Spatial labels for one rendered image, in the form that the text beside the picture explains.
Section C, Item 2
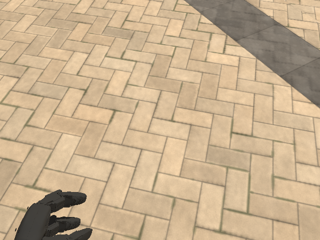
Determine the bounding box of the left robot hand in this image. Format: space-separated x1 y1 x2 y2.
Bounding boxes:
14 189 93 240

